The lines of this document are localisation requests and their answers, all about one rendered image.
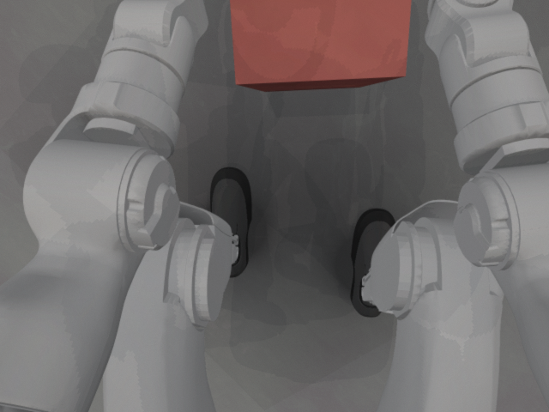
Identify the left robot forearm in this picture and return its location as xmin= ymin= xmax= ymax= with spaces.
xmin=23 ymin=0 xmax=208 ymax=217

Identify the robot right foot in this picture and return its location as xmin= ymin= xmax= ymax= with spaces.
xmin=350 ymin=209 xmax=395 ymax=318

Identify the robot right shin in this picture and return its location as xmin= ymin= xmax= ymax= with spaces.
xmin=361 ymin=200 xmax=504 ymax=314

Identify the left robot upper arm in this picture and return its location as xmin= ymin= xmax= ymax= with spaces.
xmin=0 ymin=139 xmax=180 ymax=412

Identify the carton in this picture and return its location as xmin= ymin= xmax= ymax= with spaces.
xmin=230 ymin=0 xmax=412 ymax=92

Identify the right robot forearm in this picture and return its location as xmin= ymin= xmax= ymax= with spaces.
xmin=425 ymin=0 xmax=549 ymax=175

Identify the right robot upper arm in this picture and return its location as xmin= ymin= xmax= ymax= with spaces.
xmin=453 ymin=163 xmax=549 ymax=408

